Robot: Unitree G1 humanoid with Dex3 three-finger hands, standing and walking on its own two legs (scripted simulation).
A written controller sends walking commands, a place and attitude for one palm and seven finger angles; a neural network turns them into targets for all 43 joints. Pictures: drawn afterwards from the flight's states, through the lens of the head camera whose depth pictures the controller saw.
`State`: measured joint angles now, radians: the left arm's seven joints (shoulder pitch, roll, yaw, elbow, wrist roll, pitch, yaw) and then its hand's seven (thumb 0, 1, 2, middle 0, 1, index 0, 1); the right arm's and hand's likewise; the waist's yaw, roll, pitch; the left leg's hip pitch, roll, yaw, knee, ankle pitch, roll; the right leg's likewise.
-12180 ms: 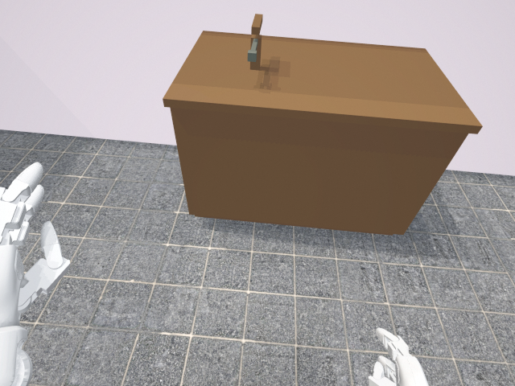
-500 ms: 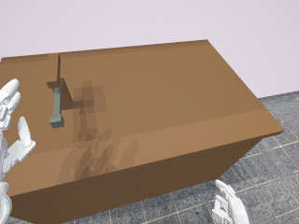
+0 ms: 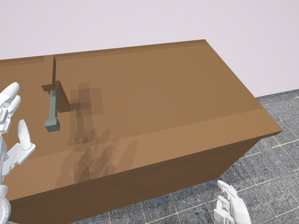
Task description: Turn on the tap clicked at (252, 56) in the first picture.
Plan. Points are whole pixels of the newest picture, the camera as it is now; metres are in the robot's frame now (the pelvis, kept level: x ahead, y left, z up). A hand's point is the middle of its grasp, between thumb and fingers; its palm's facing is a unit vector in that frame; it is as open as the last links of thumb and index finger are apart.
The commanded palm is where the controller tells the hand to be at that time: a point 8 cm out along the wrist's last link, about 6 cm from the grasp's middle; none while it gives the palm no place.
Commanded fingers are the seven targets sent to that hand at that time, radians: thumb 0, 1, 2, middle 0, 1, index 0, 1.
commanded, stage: turn the palm inward beside the body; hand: left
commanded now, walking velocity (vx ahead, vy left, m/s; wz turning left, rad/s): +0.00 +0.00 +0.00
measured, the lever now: (52, 124) +0.33 +0.30 +0.05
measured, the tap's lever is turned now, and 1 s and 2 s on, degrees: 0 0 0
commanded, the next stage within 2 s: none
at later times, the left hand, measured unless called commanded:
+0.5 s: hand (35, 165) +0.19 +0.23 +0.15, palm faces +0.55 -0.78 -0.31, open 7.4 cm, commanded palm +0.14 +0.26 +0.16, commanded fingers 0.00 0.90 0.90 -0.20 -0.30 -0.20 -0.30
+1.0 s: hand (55, 162) +0.20 +0.21 +0.13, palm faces +0.47 -0.84 -0.27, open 7.4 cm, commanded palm +0.15 +0.25 +0.14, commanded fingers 0.00 0.90 0.90 -0.20 -0.30 -0.20 -0.30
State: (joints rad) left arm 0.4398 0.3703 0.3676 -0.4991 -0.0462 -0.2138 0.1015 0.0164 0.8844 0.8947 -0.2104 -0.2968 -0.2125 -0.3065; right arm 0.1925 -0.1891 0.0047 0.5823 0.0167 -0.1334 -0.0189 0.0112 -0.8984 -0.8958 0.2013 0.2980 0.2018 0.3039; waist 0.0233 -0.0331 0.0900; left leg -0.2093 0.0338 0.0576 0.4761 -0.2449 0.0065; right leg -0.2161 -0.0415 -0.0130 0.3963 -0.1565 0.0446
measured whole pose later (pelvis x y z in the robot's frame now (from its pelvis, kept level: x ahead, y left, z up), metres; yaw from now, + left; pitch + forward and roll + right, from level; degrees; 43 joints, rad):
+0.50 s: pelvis -0.01 -0.05 -0.02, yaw +5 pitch -1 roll +0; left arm 0.29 0.34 0.32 -0.36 -0.08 -0.08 0.12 0.02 0.88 0.89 -0.21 -0.30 -0.21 -0.31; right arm 0.15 -0.23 0.04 0.64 0.00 -0.18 -0.04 0.01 -0.90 -0.90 0.20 0.30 0.20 0.30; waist 0.09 0.02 -0.01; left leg -0.35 0.04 -0.05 0.68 -0.32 -0.04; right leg -0.36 -0.04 -0.10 0.69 -0.31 -0.02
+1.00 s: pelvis +0.03 -0.05 -0.02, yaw +5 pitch +2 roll +0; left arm 0.49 0.29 0.32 -0.43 -0.20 -0.09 0.05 0.02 0.89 0.89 -0.21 -0.30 -0.21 -0.31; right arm 0.24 -0.26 -0.01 0.64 0.03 -0.23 -0.08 0.01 -0.90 -0.90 0.20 0.30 0.20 0.30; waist 0.08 0.05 -0.06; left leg -0.35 0.05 -0.05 0.69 -0.38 -0.06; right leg -0.37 -0.03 -0.10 0.71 -0.38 -0.03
